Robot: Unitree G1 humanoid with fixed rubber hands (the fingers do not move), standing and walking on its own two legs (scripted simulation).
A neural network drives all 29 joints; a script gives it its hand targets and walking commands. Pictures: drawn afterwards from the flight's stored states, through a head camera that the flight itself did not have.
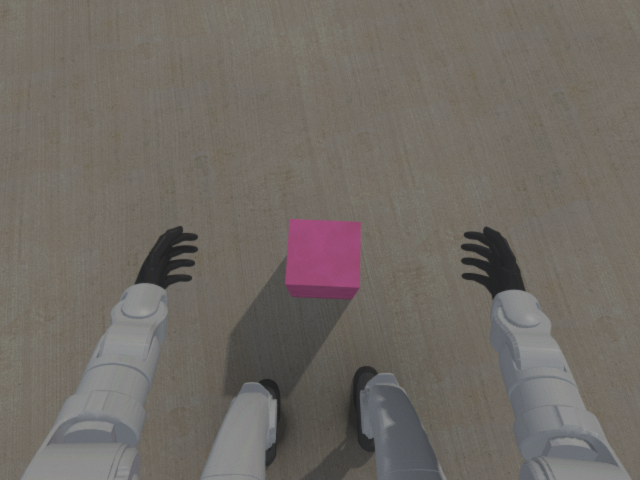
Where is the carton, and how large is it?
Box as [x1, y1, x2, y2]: [285, 219, 360, 299]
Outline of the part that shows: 290,219 285,284 291,296 351,299 359,287 360,222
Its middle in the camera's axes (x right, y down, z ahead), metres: +0.01 +0.06 +1.01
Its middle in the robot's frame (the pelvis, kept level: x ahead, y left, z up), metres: +0.49 -0.01 -0.60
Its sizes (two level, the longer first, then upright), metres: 0.172 0.159 0.225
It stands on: the floor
